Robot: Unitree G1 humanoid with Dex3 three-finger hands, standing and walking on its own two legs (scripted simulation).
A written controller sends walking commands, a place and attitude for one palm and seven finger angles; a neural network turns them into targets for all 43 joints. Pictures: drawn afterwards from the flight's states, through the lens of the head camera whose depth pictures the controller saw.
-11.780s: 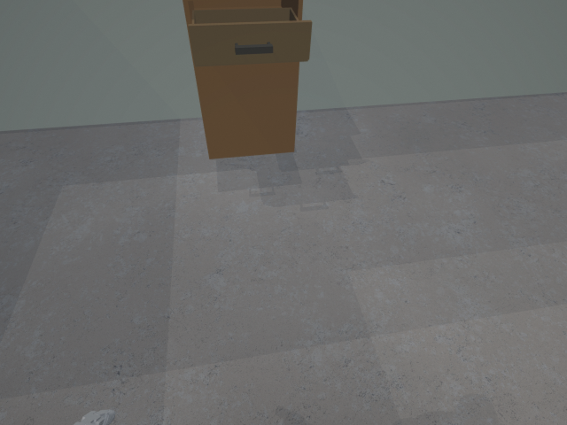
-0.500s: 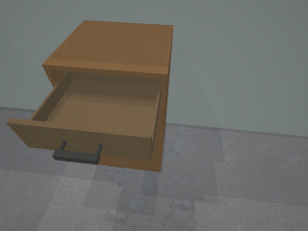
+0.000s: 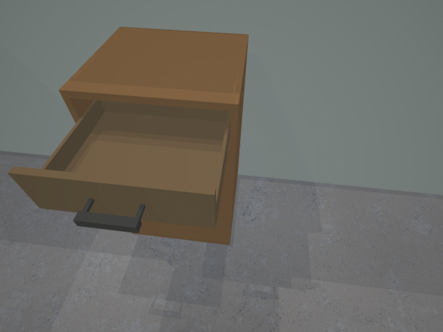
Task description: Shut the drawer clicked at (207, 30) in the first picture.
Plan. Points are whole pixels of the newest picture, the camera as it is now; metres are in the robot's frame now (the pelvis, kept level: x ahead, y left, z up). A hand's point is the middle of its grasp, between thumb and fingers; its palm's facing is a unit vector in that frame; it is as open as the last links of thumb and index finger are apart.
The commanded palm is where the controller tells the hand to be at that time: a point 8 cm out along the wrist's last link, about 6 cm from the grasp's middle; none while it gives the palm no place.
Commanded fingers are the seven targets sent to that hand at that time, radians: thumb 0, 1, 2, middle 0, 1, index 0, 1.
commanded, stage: shuffle to correct the standing spot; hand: left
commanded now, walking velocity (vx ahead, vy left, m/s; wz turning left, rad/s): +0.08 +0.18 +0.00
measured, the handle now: (112, 213) +0.35 +0.27 -0.04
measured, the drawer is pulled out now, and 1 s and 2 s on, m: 0.28 0.28 0.28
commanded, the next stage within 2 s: come to a stop and stand still in 0.34 s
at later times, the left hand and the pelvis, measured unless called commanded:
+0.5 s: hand out of the picture +0.01 +0.23 -0.18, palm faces +0.06 -0.97 -0.24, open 7.4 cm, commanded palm none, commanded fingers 0.00 0.90 0.90 -0.20 -0.30 -0.20 -0.30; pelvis +0.03 +0.06 -0.01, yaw -2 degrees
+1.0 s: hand out of the picture +0.01 +0.20 -0.18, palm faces -0.01 -0.97 -0.23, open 7.3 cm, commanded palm none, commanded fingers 0.00 0.90 0.90 -0.20 -0.30 -0.20 -0.30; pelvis +0.00 +0.03 -0.01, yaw -1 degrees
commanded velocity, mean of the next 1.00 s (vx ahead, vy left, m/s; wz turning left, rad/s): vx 0.02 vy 0.04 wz -0.05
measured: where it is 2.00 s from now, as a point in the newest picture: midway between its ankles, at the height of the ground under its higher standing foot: outside the picture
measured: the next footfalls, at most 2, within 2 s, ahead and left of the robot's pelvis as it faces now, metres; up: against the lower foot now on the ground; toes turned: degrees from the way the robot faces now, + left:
none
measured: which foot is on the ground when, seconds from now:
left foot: down 0.00-1.00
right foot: down 0.00-1.00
